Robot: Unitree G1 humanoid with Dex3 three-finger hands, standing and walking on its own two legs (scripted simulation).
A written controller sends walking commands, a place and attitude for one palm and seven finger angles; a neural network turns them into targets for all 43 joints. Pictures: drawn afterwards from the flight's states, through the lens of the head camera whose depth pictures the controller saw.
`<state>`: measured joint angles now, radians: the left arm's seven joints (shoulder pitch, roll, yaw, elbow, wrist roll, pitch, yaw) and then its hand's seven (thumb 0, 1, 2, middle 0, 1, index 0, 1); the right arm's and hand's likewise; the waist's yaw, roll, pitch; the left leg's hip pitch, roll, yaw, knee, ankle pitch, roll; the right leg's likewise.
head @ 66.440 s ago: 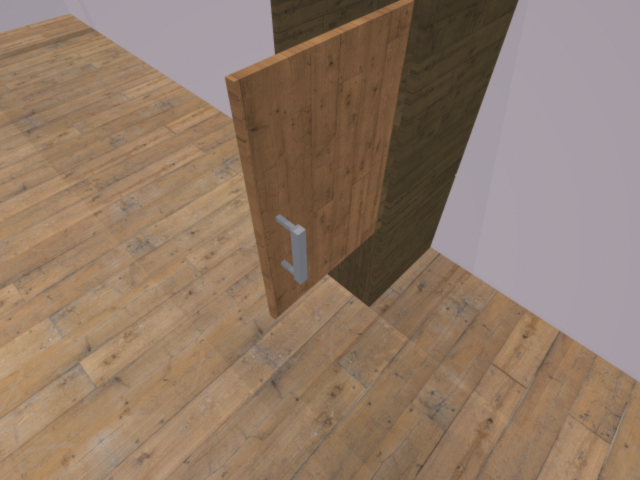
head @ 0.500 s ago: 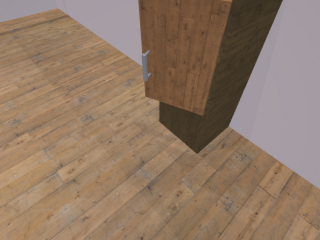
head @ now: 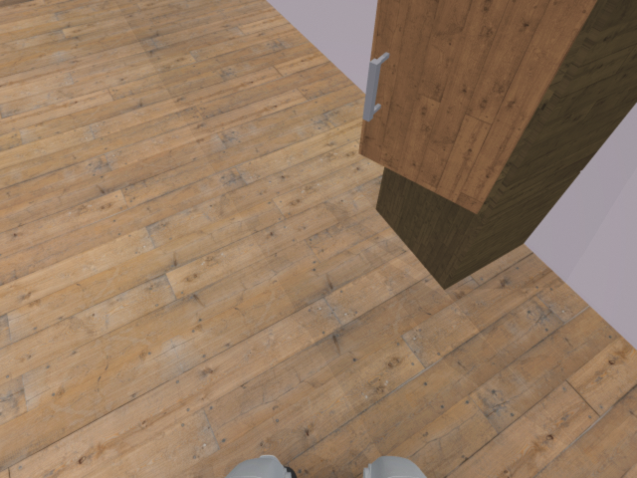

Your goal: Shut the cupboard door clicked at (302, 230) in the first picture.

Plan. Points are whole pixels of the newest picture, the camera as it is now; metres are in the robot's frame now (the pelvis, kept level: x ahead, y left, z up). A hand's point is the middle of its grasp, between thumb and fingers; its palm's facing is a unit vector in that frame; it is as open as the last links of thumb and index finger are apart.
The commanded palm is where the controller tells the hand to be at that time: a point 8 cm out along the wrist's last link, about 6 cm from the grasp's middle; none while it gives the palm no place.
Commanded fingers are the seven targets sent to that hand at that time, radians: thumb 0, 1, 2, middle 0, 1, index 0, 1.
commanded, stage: walk to a spot facing it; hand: left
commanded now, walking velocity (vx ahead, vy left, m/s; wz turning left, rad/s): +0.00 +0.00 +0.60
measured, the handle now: (376, 87) +0.93 -0.12 -0.08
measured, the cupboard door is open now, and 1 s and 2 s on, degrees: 23 23 23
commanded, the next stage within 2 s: turn to face it in 1.38 s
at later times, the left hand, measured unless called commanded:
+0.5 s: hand out of the picture +0.00 +0.18 -0.16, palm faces +0.35 -0.90 -0.25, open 7.4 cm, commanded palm none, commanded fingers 0.00 0.90 0.90 -0.20 -0.30 -0.20 -0.30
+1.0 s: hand out of the picture -0.01 +0.14 -0.14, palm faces +0.65 -0.72 -0.26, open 7.4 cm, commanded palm none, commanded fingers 0.00 0.90 0.90 -0.20 -0.30 -0.20 -0.30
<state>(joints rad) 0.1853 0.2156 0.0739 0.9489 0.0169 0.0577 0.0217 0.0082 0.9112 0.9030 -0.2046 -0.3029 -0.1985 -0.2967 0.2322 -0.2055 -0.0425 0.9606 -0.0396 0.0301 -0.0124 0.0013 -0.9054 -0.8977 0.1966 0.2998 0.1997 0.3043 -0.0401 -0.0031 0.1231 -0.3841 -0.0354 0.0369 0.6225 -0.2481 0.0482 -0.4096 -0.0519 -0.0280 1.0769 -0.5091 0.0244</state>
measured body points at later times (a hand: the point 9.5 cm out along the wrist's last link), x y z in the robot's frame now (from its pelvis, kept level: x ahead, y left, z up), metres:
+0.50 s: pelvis +0.01 -0.03 +0.00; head +0.07 -0.01 +0.45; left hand -0.01 +0.23 -0.14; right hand +0.20 -0.26 -0.13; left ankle -0.03 +0.08 -0.72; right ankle +0.02 -0.17 -0.72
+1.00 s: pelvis +0.09 -0.03 +0.02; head +0.12 -0.02 +0.47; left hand -0.04 +0.18 -0.12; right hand +0.31 -0.19 -0.13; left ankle +0.00 +0.07 -0.63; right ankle +0.15 -0.13 -0.72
